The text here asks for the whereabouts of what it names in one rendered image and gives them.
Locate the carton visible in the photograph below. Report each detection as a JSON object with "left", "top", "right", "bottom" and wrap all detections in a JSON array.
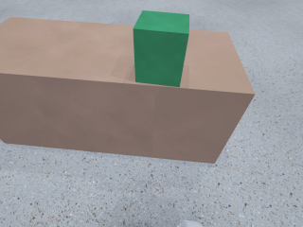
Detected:
[{"left": 133, "top": 10, "right": 189, "bottom": 87}]

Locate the pedestal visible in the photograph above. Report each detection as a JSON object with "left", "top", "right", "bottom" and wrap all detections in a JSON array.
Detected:
[{"left": 0, "top": 17, "right": 255, "bottom": 164}]

